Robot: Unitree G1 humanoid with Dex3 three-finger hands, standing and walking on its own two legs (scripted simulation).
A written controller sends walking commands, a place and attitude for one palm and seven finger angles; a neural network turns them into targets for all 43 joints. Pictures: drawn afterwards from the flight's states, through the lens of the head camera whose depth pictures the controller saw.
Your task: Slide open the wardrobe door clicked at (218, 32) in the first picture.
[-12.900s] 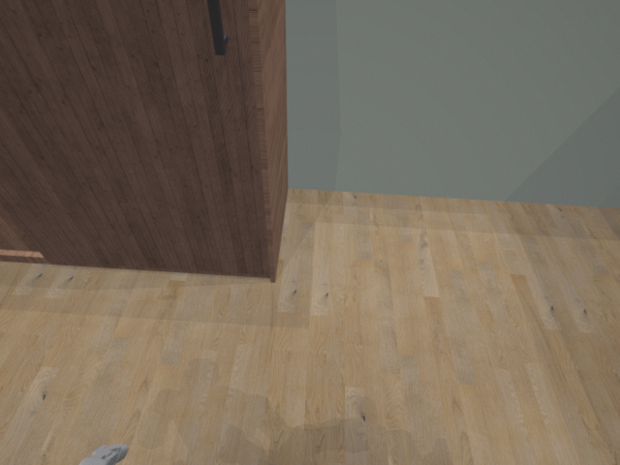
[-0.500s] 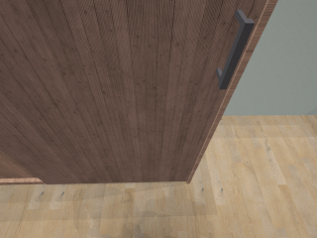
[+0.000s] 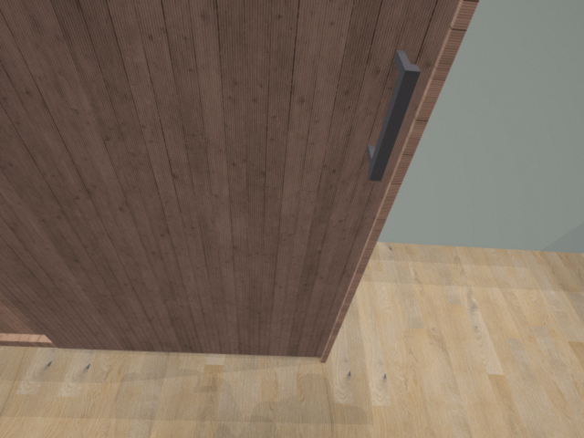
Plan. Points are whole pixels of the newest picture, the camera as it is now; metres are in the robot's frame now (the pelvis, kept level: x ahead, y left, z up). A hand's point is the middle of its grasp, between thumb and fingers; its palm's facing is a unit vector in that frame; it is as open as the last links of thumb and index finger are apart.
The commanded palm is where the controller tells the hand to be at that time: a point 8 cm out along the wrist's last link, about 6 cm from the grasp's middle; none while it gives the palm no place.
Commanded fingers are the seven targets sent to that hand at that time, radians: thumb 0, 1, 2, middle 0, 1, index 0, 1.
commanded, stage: come to a stop and stand still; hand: right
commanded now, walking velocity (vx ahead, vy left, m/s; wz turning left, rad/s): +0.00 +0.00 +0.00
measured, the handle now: (387, 120) +0.47 -0.09 +0.22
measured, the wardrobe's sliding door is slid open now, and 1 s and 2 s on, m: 0.00 0.00 0.00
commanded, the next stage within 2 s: look again from close up in 1.34 s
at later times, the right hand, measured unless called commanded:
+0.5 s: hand out of the picture +0.05 -0.15 -0.16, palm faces +0.01 +0.97 -0.24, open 7.2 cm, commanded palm none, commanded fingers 0.00 -0.90 -0.90 0.20 0.30 0.20 0.30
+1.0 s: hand out of the picture +0.04 -0.10 -0.17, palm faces +0.05 +0.98 -0.22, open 7.3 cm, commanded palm none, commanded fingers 0.00 -0.90 -0.90 0.20 0.30 0.20 0.30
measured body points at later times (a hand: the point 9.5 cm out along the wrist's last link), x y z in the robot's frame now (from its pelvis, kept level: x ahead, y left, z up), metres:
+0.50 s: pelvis +0.03 +0.03 +0.00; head +0.06 +0.06 +0.45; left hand +0.02 +0.24 -0.17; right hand +0.05 -0.20 -0.14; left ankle +0.02 +0.14 -0.74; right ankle +0.00 -0.06 -0.74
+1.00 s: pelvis +0.05 +0.07 +0.01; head +0.08 +0.09 +0.45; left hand +0.06 +0.29 -0.16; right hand +0.04 -0.15 -0.15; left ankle +0.02 +0.14 -0.74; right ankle +0.00 -0.06 -0.74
